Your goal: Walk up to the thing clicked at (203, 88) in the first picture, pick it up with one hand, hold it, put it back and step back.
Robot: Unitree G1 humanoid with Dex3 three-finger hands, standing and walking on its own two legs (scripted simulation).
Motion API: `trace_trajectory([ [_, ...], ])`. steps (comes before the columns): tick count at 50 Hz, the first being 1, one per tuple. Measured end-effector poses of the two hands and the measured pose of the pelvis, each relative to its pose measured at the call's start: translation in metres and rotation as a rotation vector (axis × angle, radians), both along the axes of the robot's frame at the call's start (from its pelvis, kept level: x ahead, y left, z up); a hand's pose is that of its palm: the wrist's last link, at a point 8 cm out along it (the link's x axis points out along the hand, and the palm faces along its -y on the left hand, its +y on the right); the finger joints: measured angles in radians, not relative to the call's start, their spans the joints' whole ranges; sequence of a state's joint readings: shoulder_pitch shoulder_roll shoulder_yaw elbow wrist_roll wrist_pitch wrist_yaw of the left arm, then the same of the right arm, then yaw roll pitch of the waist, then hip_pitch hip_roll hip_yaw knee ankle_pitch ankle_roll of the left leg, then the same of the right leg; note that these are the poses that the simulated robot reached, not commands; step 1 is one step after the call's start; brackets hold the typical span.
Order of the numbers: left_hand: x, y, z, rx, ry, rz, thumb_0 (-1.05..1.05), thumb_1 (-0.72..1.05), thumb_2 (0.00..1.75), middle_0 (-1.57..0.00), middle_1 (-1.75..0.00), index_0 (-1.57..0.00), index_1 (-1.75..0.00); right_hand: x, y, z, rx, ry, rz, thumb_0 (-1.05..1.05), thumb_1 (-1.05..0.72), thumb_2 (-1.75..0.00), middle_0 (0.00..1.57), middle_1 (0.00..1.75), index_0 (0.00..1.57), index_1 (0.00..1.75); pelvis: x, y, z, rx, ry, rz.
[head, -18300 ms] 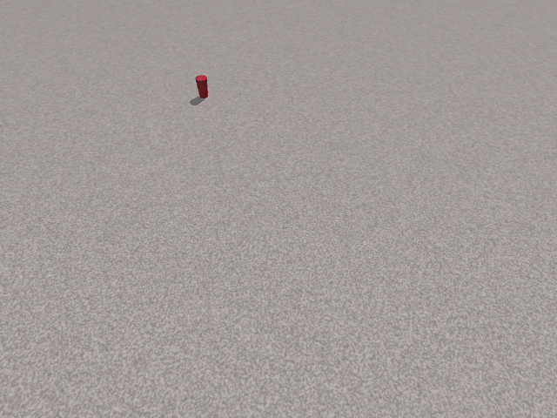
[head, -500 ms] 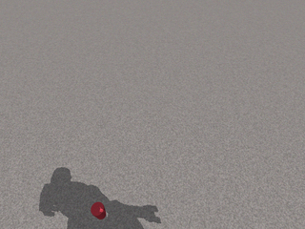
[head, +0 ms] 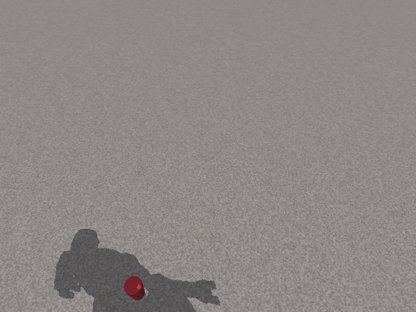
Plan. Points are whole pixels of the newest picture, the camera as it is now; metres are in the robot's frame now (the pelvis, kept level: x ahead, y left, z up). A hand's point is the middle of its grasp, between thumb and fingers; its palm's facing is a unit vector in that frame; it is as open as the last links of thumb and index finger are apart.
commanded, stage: stand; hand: left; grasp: from above
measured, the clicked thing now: (135, 289) +0.34 +0.31 -0.72
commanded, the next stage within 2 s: rise first in 0.64 s
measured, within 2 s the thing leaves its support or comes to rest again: neither
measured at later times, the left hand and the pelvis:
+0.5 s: hand out of the picture +0.08 +0.26 -0.15, palm faces -0.02 -0.94 -0.35, open 7.4 cm; pelvis +0.00 +0.00 +0.00, yaw +0 degrees
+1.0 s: hand out of the picture +0.16 +0.26 -0.17, palm faces -0.03 -0.94 -0.35, open 9.4 cm; pelvis -0.01 +0.01 -0.03, yaw -1 degrees
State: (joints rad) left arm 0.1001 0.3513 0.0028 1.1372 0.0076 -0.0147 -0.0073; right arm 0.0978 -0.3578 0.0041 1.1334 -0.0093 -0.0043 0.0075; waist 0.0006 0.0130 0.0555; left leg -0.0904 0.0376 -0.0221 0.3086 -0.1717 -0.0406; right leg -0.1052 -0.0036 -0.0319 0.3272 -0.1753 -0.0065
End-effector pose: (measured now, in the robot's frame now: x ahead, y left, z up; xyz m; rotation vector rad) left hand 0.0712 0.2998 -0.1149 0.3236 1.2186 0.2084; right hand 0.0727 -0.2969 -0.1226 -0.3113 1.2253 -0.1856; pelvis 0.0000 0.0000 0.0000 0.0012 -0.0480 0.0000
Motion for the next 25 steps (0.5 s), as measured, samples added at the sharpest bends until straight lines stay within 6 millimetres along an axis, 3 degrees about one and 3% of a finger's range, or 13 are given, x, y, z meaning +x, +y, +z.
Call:
trace_trajectory([
  [25, -0.0017, 0.0015, -0.0012, -0.001, 0.007, -0.006, 0.0, 0.9, 0.9, -0.2, -0.3, -0.21, -0.3, -0.0094, 0.0008, -0.0006, -0.002, 0.018, -0.008, 0.0, -0.9, -0.89, 0.21, 0.3, 0.2, 0.29, 0.0002, 0.0011, -0.0002, 0.001, 0.001, -0.004],
])
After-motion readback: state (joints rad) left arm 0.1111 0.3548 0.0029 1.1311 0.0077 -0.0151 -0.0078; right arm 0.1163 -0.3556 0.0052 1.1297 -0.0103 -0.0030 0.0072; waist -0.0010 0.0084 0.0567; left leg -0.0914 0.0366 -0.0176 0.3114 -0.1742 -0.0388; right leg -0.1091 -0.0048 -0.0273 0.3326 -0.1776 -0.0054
